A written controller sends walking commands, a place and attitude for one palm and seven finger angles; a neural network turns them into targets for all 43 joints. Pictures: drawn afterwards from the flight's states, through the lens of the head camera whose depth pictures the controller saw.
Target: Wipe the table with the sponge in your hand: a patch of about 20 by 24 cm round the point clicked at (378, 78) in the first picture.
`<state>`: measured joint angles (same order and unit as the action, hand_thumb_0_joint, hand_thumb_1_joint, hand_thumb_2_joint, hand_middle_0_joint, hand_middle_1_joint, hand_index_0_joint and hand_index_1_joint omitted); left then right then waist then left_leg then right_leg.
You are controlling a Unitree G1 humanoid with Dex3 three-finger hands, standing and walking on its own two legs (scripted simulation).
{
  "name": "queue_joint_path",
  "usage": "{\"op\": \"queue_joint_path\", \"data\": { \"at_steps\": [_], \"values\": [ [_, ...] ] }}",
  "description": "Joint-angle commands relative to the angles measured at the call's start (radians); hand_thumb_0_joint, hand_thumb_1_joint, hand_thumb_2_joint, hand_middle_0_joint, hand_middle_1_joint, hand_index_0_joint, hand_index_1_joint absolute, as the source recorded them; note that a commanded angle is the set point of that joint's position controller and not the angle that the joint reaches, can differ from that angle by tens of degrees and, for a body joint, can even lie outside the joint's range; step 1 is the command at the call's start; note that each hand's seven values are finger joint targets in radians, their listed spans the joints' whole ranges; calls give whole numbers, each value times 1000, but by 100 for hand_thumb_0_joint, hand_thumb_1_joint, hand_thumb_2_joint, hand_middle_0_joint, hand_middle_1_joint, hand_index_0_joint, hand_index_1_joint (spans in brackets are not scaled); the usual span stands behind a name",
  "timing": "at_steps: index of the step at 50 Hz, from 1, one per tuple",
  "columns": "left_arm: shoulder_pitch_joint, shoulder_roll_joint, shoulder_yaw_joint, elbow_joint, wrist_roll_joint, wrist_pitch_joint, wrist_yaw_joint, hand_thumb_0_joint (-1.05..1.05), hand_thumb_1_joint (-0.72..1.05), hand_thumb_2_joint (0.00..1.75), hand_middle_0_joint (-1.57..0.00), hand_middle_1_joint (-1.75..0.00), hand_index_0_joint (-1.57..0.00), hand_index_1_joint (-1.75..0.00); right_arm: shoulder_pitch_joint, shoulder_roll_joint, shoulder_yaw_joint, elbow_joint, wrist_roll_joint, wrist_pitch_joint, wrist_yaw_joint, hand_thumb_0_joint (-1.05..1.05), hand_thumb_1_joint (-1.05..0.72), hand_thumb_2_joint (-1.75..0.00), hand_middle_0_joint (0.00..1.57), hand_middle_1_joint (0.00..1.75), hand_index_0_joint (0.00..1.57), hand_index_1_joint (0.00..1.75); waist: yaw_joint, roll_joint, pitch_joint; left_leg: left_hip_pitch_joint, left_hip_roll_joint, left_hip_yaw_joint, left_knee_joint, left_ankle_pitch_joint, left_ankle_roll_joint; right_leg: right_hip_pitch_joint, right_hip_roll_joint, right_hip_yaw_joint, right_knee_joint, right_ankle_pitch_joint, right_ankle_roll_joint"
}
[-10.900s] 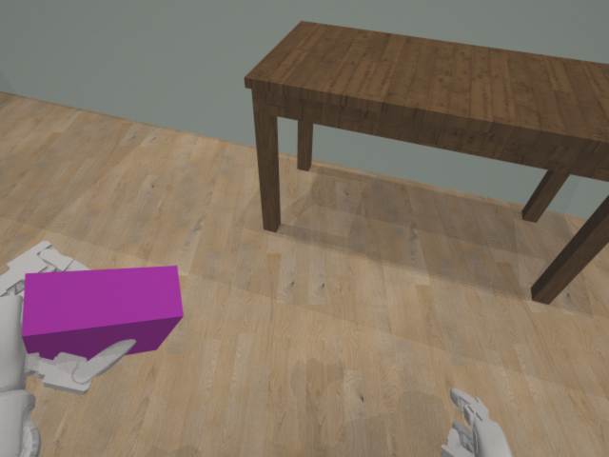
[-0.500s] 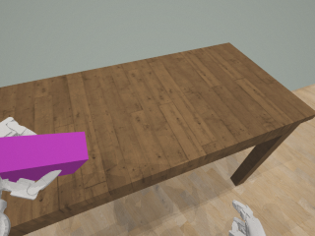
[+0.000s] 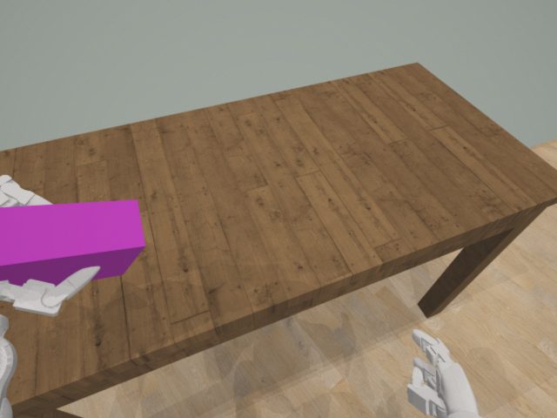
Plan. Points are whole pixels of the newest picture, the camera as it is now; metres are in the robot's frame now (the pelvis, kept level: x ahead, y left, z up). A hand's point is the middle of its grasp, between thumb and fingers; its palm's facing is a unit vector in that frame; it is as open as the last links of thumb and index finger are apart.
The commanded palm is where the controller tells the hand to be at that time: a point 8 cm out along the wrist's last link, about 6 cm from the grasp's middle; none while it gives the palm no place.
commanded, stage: come to a stop and stand still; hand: left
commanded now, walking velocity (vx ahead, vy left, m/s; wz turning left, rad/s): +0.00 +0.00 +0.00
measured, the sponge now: (90, 246) +0.25 +0.24 +0.15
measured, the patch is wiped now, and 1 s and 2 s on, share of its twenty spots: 0.00 0.00 0.00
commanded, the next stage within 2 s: look again from close up in 1.10 s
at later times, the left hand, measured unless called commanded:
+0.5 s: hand (19, 285) +0.20 +0.29 +0.16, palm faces +0.42 -0.83 -0.37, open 9.2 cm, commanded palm +0.14 +0.32 +0.18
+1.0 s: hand (50, 261) +0.23 +0.28 +0.16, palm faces +0.38 -0.84 -0.39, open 9.2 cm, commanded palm +0.17 +0.31 +0.18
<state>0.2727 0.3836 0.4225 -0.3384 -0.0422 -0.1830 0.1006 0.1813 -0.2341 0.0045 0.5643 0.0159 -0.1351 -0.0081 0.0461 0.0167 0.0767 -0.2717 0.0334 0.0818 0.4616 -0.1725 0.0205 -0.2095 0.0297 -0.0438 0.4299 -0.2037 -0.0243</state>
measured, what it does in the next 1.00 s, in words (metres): stands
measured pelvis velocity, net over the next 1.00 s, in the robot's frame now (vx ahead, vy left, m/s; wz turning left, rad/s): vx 0.02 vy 0.02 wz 0.03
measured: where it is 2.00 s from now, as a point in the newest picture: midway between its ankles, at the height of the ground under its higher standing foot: outside the picture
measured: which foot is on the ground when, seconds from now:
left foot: down 0.00-1.00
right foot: down 0.00-1.00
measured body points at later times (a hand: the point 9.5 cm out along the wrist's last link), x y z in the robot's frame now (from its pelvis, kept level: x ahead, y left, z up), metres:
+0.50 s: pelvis -0.01 +0.04 +0.00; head +0.00 +0.06 +0.45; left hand +0.17 +0.33 +0.18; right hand +0.17 -0.17 -0.07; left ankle +0.05 +0.10 -0.74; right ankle +0.02 -0.10 -0.74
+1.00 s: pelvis +0.02 +0.02 +0.00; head +0.04 +0.04 +0.45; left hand +0.20 +0.32 +0.18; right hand +0.21 -0.20 -0.06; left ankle +0.05 +0.10 -0.74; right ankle +0.02 -0.10 -0.74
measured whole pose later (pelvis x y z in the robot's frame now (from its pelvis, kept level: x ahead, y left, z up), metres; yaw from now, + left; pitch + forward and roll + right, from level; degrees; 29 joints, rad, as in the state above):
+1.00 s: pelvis +0.02 +0.02 +0.00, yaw +2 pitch +0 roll -1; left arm 0.44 0.37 0.34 -0.46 -0.03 -0.20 0.10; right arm 0.20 -0.21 0.03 0.57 0.01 -0.14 -0.05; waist 0.01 -0.02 0.04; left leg -0.26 -0.01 0.06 0.43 -0.18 0.05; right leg -0.17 0.01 -0.03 0.36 -0.20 0.00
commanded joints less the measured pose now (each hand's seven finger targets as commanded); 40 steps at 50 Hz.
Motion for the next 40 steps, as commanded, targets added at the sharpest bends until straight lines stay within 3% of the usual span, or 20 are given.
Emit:
{"op": "queue_joint_path", "data": {
  "at_steps": [1,4,5,6,7,10,12,16,19,20,21,25,26,29,30,31,35,36,40],
  "values": [
    [120,144,18,-311,-16,-74,9,0,10,130,-120,-160,-120,-160,-77,-92,-42,-167,1,-58,-7,0,-90,-90,20,30,20,30,-9,-76,-209,86,52,-117,-60,11,12,34,-104,109,-84,18,19],
    [69,209,92,-318,-17,-91,18,0,10,130,-120,-160,-120,-160,-74,-92,-38,-171,-4,-57,-37,0,-90,-90,20,30,20,30,-24,-50,-121,40,40,-146,-95,-180,7,-61,-105,139,-147,-199,-1],
    [50,255,138,-343,-10,-96,27,0,10,130,-120,-160,-120,-160,-91,-96,-36,-162,-2,-56,-45,0,-90,-90,20,30,20,30,-25,18,-113,47,50,-155,-120,-203,9,-75,-95,129,-136,-210,-3],
    [33,212,103,-328,-12,-106,23,0,10,130,-120,-160,-120,-160,-77,-91,-32,-165,-7,-55,-50,0,-90,-90,20,30,20,30,-29,57,-111,-2,62,-176,-156,-271,19,-39,-87,104,-114,-211,1],
    [9,201,88,-333,-7,-111,20,0,10,130,-120,-160,-120,-160,-70,-89,-31,-168,-4,-64,-51,0,-90,-90,20,30,20,30,-29,98,-108,-23,72,-189,-182,-316,22,-18,-76,100,-87,-197,1],
    [-7,197,85,-332,8,-124,20,0,10,130,-120,-160,-120,-160,-69,-86,-27,-158,2,-90,-49,0,-90,-90,20,30,20,30,-21,145,-127,-66,97,-204,-233,-387,29,57,-55,64,-16,-128,7],
    [6,164,47,-319,14,-128,16,0,10,130,-120,-160,-120,-160,-49,-88,-29,-150,-2,-101,-43,0,-90,-90,20,30,20,30,-20,129,-139,-94,104,-213,-238,-398,35,97,-57,58,-3,-96,10],
    [31,104,-13,-276,28,-120,11,0,10,130,-120,-160,-120,-160,-32,-96,-27,-127,-6,-110,-28,0,-90,-90,20,30,20,30,-25,67,-122,-82,102,-216,-246,-405,22,63,-49,60,-29,-100,13],
    [0,127,2,-297,37,-120,14,0,10,130,-120,-160,-120,-160,-30,-96,-32,-127,-7,-112,-24,0,-90,-90,20,30,20,30,-26,58,-127,-64,103,-222,-240,-371,13,60,-53,72,-35,-77,11],
    [-2,163,37,-298,42,-117,21,0,10,130,-120,-160,-120,-160,-49,-91,-28,-120,-5,-111,-27,0,-90,-90,20,30,20,30,-25,56,-128,-38,105,-218,-244,-359,8,47,-52,69,-44,-73,15],
    [0,123,4,-280,36,-118,15,0,10,130,-120,-160,-120,-160,-38,-90,-23,-120,-11,-104,-28,0,-90,-90,20,30,20,30,-28,52,-125,-48,97,-216,-238,-349,11,49,-50,65,-56,-66,15],
    [-18,167,46,-329,38,-118,19,0,10,130,-120,-160,-120,-160,-53,-86,-25,-124,-9,-104,-29,0,-90,-90,20,30,20,30,-30,85,-150,15,91,-204,-215,-248,-7,42,-58,72,-63,-32,8],
    [-2,133,15,-306,30,-118,14,0,10,130,-120,-160,-120,-160,-44,-86,-19,-128,-16,-97,-30,0,-90,-90,20,30,20,30,-28,80,-142,-6,90,-209,-222,-255,-3,50,-53,63,-70,-32,11],
    [23,147,31,-319,25,-114,15,0,10,130,-120,-160,-120,-160,-40,-84,-27,-138,-13,-95,-30,0,-90,-90,20,30,20,30,-28,56,-167,22,84,-195,-185,-164,-6,67,-66,74,-79,10,6],
    [28,159,44,-330,28,-111,18,0,10,130,-120,-160,-120,-160,-56,-83,-24,-133,-9,-96,-31,0,-90,-90,20,30,20,30,-29,74,-175,49,78,-186,-179,-118,-15,58,-65,71,-79,24,5],
    [40,118,6,-309,19,-111,10,0,10,130,-120,-160,-120,-160,-44,-86,-20,-132,-15,-89,-28,0,-90,-90,20,30,20,30,-30,72,-168,46,78,-183,-180,-109,-13,49,-61,64,-87,24,6],
    [64,164,48,-341,17,-102,17,0,10,130,-120,-160,-120,-160,-59,-86,-27,-136,-9,-84,-33,0,-90,-90,20,30,20,30,-31,70,-208,105,71,-164,-136,35,-23,58,-74,73,-83,101,3],
    [74,119,9,-318,9,-101,9,0,10,130,-120,-160,-120,-160,-45,-88,-23,-134,-14,-77,-32,0,-90,-90,20,30,20,30,-30,46,-201,96,70,-161,-133,60,-19,55,-71,63,-89,113,5],
    [83,167,50,-347,6,-92,16,0,10,130,-120,-160,-120,-160,-63,-89,-29,-142,-5,-70,-39,0,-90,-90,20,30,20,30,-31,59,-214,124,67,-156,-111,126,-22,62,-82,74,-86,154,3]
  ]
}}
